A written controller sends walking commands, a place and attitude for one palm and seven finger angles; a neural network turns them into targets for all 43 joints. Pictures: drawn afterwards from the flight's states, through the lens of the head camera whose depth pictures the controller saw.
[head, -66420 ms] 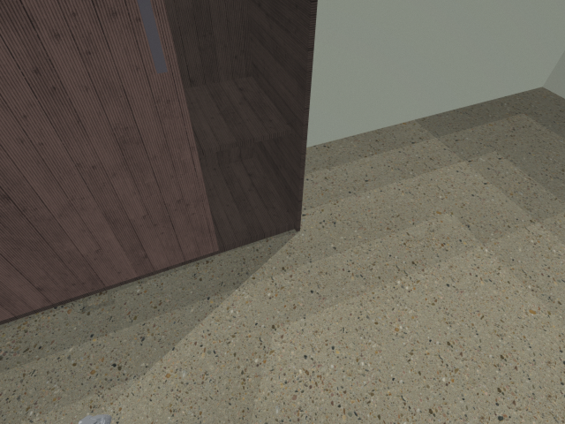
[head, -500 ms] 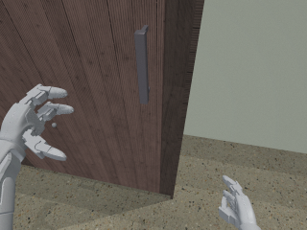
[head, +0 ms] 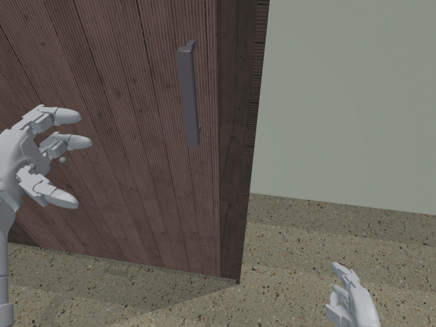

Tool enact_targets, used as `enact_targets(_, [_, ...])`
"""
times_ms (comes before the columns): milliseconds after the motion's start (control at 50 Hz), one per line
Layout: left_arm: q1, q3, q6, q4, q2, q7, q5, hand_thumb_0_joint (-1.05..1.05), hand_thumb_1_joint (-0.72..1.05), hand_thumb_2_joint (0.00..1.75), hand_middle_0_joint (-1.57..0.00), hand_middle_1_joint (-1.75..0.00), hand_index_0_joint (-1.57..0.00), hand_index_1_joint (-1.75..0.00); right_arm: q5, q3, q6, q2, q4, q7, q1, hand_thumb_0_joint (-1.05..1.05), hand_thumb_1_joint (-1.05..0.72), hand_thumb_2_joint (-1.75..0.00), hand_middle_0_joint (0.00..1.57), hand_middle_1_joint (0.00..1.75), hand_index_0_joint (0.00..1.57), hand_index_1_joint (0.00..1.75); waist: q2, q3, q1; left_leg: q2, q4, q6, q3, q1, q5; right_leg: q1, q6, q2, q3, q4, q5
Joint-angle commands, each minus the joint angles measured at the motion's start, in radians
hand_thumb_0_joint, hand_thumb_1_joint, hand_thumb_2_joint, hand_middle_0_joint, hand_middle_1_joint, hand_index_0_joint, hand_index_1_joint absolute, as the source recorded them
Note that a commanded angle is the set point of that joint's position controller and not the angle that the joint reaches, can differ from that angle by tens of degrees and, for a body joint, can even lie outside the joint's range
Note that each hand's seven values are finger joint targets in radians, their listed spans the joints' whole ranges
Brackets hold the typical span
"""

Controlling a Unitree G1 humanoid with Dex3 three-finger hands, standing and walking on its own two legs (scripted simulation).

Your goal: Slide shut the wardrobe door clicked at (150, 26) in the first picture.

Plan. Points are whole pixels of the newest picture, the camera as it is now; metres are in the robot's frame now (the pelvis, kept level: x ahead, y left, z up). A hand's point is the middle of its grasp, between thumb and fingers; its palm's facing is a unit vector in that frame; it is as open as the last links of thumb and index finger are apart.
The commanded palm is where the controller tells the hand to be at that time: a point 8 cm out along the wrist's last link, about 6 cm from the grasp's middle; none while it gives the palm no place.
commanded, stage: raise the hand with hooked fingers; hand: left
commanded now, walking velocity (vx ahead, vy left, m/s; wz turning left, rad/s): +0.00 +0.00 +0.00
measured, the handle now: (192, 97) +0.50 +0.11 +0.20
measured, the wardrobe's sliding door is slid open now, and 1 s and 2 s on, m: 0.07 0.07 0.07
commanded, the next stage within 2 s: move the hooked fingers beside the handle in 0.18 s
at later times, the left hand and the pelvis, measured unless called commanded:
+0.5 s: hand (66, 154) +0.29 +0.27 +0.22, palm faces +0.03 -1.00 -0.07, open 14.0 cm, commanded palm +0.26 +0.31 +0.23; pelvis +0.00 +0.01 +0.00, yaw +1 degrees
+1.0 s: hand (110, 133) +0.34 +0.22 +0.22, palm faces -0.01 -1.00 -0.05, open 14.0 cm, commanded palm +0.32 +0.27 +0.22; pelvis +0.01 +0.00 +0.00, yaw -1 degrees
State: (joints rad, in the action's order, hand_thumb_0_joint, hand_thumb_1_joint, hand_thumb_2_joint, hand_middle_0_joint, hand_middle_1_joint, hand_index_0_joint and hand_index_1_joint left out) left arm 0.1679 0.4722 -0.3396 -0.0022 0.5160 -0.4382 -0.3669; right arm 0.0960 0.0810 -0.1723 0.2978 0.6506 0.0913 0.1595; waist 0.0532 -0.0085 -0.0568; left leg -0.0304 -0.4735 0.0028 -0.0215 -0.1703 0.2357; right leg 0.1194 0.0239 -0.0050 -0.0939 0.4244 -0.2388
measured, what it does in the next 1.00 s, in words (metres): stands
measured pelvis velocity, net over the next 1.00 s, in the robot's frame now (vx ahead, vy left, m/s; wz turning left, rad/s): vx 0.01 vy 0.00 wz -0.01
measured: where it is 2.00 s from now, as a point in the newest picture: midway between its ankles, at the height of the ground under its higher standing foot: outside the picture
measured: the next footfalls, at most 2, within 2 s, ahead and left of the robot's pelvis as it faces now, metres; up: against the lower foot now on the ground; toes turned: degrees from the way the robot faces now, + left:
none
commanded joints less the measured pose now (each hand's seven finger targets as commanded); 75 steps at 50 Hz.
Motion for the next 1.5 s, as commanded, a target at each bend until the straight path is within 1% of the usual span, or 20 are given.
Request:
enact_targets(0, [0.339,0.116,0.073,0.204,0.307,0.033,-0.006,0.0,-0.5,0.3,-0.3,-1.2,-0.3,-1.2,-0.002,-0.043,-0.069,0.102,-0.173,0.013,-0.193,0.0,-0.9,-0.9,0.2,0.3,0.2,0.3,0.066,-0.151,-0.011,0.031,0.062,-0.018,0.052,0.05,-0.133,0.001,0.001,0.006,0.083,-0.084,0.104])
enact_targets(200, [0.329,0.09,0.041,0.15,0.29,0.005,-0.014,0.0,-0.5,0.3,-0.3,-1.2,-0.3,-1.2,0.002,-0.041,-0.067,0.106,-0.168,0.017,-0.189,0.0,-0.9,-0.9,0.2,0.3,0.2,0.3,0.001,-0.151,-0.002,0.03,0.06,-0.022,0.061,0.057,-0.135,0.012,-0.005,0.0,0.078,-0.084,0.113])
enact_targets(260, [0.341,0.104,0.043,0.165,0.314,0.004,-0.01,0.0,-0.5,0.3,-0.3,-1.2,-0.3,-1.2,0.0,-0.043,-0.065,0.108,-0.168,0.014,-0.193,0.0,-0.9,-0.9,0.2,0.3,0.2,0.3,0.039,-0.165,-0.007,0.031,0.051,-0.02,0.058,0.069,-0.148,0.009,-0.002,0.002,0.087,-0.082,0.129])
enact_targets(340, [0.389,0.049,0.052,0.147,0.26,0.007,-0.01,0.0,-0.5,0.3,-0.3,-1.2,-0.3,-1.2,0.003,-0.04,-0.069,0.104,-0.164,0.017,-0.187,0.0,-0.9,-0.9,0.2,0.3,0.2,0.3,0.009,-0.157,0.008,0.03,0.063,-0.021,0.067,0.08,-0.136,0.033,-0.002,-0.008,0.064,-0.075,0.124])
enact_targets(460, [0.431,0.047,0.051,0.141,0.27,0.036,0.013,0.0,-0.5,0.3,-0.3,-1.2,-0.3,-1.2,-0.004,-0.042,-0.065,0.106,-0.157,0.019,-0.189,0.0,-0.9,-0.9,0.2,0.3,0.2,0.3,0.028,-0.191,-0.004,0.031,0.057,-0.019,0.064,0.088,-0.162,0.013,0.005,-0.005,0.066,-0.066,0.148])
enact_targets(520, [0.507,-0.016,0.054,0.131,0.211,0.053,0.023,0.0,-0.5,0.3,-0.3,-1.2,-0.3,-1.2,0.001,-0.037,-0.061,0.095,-0.153,0.022,-0.19,0.0,-0.9,-0.9,0.2,0.3,0.2,0.3,0.047,-0.169,0.017,0.03,0.074,-0.016,0.069,0.093,-0.127,0.04,0.004,-0.01,0.052,-0.069,0.113])
enact_targets(560, [0.517,-0.006,0.052,0.106,0.231,0.064,0.033,0.0,-0.5,0.3,-0.3,-1.2,-0.3,-1.2,-0.002,-0.039,-0.056,0.102,-0.146,0.024,-0.187,0.0,-0.9,-0.9,0.2,0.3,0.2,0.3,0.024,-0.176,0.011,0.029,0.073,-0.017,0.066,0.093,-0.125,0.036,0.004,-0.012,0.051,-0.072,0.103])
enact_targets(580, [0.549,-0.016,0.051,0.129,0.229,0.07,0.04,0.0,-0.5,0.3,-0.3,-1.2,-0.3,-1.2,-0.003,-0.038,-0.057,0.098,-0.152,0.024,-0.191,0.0,-0.9,-0.9,0.2,0.3,0.2,0.3,0.056,-0.197,0.012,0.031,0.078,-0.017,0.069,0.103,-0.133,0.031,0.005,-0.009,0.05,-0.068,0.113])
enact_targets(600, [0.558,-0.044,0.05,0.13,0.192,0.075,0.042,0.0,-0.5,0.3,-0.3,-1.2,-0.3,-1.2,-0.002,-0.035,-0.057,0.092,-0.156,0.023,-0.193,0.0,-0.9,-0.9,0.2,0.3,0.2,0.3,0.055,-0.193,0.013,0.031,0.08,-0.015,0.07,0.106,-0.138,0.031,0.006,-0.012,0.043,-0.062,0.12])
enact_targets(660, [0.523,-0.008,0.041,0.087,0.225,0.091,0.047,0.0,-0.5,0.3,-0.3,-1.2,-0.3,-1.2,-0.007,-0.039,-0.048,0.099,-0.147,0.022,-0.184,0.0,-0.9,-0.9,0.2,0.3,0.2,0.3,0.028,-0.209,0.0,0.033,0.068,-0.018,0.063,0.098,-0.167,0.011,0.009,-0.011,0.05,-0.06,0.155])
enact_targets(700, [0.552,-0.03,0.032,0.045,0.2,0.096,0.053,0.0,-0.5,0.3,-0.3,-1.2,-0.3,-1.2,-0.003,-0.039,-0.039,0.097,-0.142,0.023,-0.181,0.0,-0.9,-0.9,0.2,0.3,0.2,0.3,-0.007,-0.187,0.014,0.03,0.078,-0.018,0.059,0.081,-0.153,0.023,0.004,-0.01,0.044,-0.061,0.147])
enact_targets(780, [0.576,-0.036,0.034,0.102,0.191,0.113,0.06,0.0,-0.5,0.3,-0.3,-1.2,-0.3,-1.2,-0.006,-0.042,-0.036,0.095,-0.155,0.016,-0.181,0.0,-0.9,-0.9,0.2,0.3,0.2,0.3,0.036,-0.253,0.004,0.033,0.065,-0.018,0.055,0.115,-0.219,-0.007,0.008,-0.008,0.048,-0.041,0.222])
enact_targets(860, [0.536,-0.016,0.036,0.085,0.191,0.124,0.058,0.0,-0.5,0.3,-0.3,-1.2,-0.3,-1.2,-0.009,-0.048,-0.029,0.097,-0.149,0.014,-0.168,0.0,-0.9,-0.9,0.2,0.3,0.2,0.3,-0.007,-0.25,0.0,0.031,0.051,-0.021,0.043,0.113,-0.254,-0.012,0.005,-0.014,0.046,-0.034,0.272])
enact_targets(920, [0.559,-0.063,0.025,0.058,0.141,0.133,0.063,0.0,-0.5,0.3,-0.3,-1.2,-0.3,-1.2,-0.004,-0.047,-0.02,0.092,-0.145,0.017,-0.167,0.0,-0.9,-0.9,0.2,0.3,0.2,0.3,-0.025,-0.206,0.015,0.031,0.061,-0.022,0.039,0.088,-0.215,0.012,-0.001,-0.012,0.044,-0.039,0.24])
enact_targets(960, [0.595,-0.04,0.023,0.048,0.179,0.144,0.072,0.0,-0.5,0.3,-0.3,-1.2,-0.3,-1.2,-0.005,-0.052,-0.016,0.1,-0.135,0.021,-0.159,0.0,-0.9,-0.9,0.2,0.3,0.2,0.3,-0.026,-0.218,0.016,0.032,0.053,-0.025,0.034,0.097,-0.209,0.015,-0.001,-0.013,0.05,-0.044,0.226])
enact_targets(1000, [0.656,-0.098,0.027,0.068,0.127,0.149,0.077,0.0,-0.5,0.3,-0.3,-1.2,-0.3,-1.2,-0.004,-0.049,-0.017,0.091,-0.14,0.023,-0.165,0.0,-0.9,-0.9,0.2,0.3,0.2,0.3,0.014,-0.226,0.03,0.036,0.055,-0.025,0.036,0.11,-0.211,0.02,0.0,-0.01,0.054,-0.043,0.231])
enact_targets(1060, [0.669,-0.052,0.037,0.017,0.182,0.159,0.082,0.0,-0.5,0.3,-0.3,-1.2,-0.3,-1.2,-0.009,-0.054,-0.011,0.1,-0.122,0.028,-0.146,0.0,-0.9,-0.9,0.2,0.3,0.2,0.3,-0.016,-0.236,0.027,0.035,0.046,-0.028,0.032,0.105,-0.211,0.013,-0.002,-0.011,0.06,-0.048,0.236])
enact_targets(1220, [0.766,-0.117,0.06,-0.088,0.139,0.16,0.095,0.0,-0.5,0.3,-0.3,-1.2,-0.3,-1.2,-0.004,-0.056,-0.004,0.095,-0.115,0.03,-0.125,0.0,-0.9,-0.9,0.2,0.3,0.2,0.3,-0.015,-0.237,0.048,0.037,0.044,-0.03,0.032,0.097,-0.197,0.025,-0.004,-0.006,0.067,-0.048,0.24])
enact_targets(1400, [0.805,-0.082,0.088,-0.152,0.171,0.181,0.108,0.0,-0.5,0.3,-0.3,-1.2,-0.3,-1.2,-0.008,-0.067,0.004,0.1,-0.114,0.02,-0.082,0.0,-0.9,-0.9,0.2,0.3,0.2,0.3,-0.039,-0.295,0.039,0.037,0.033,-0.033,0.024,0.087,-0.25,-0.014,-0.006,-0.003,0.073,-0.028,0.334])
enact_targets(1480, [0.842,-0.111,0.093,-0.208,0.15,0.185,0.115,0.0,-0.5,0.3,-0.3,-1.2,-0.3,-1.2,-0.008,-0.067,0.012,0.101,-0.102,0.019,-0.063,0.0,-0.9,-0.9,0.2,0.3,0.2,0.3,-0.048,-0.246,0.057,0.033,0.039,-0.034,0.02,0.066,-0.23,0.014,-0.008,-0.006,0.073,-0.037,0.311])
